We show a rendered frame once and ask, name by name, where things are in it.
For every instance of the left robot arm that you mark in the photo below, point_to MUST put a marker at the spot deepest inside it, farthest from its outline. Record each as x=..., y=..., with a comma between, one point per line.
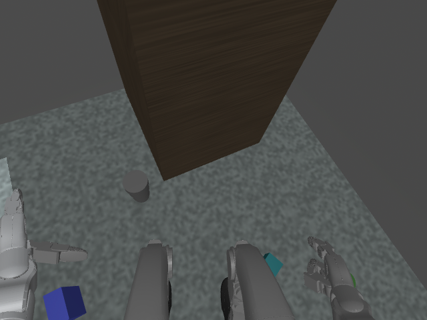
x=18, y=282

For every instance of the right robot hand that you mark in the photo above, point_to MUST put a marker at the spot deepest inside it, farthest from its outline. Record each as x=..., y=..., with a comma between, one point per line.
x=320, y=277

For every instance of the right robot arm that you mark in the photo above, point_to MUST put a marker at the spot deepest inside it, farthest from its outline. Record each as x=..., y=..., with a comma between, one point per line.
x=348, y=304

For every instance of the left robot hand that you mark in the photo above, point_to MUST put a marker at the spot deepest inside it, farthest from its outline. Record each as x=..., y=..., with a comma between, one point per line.
x=13, y=235

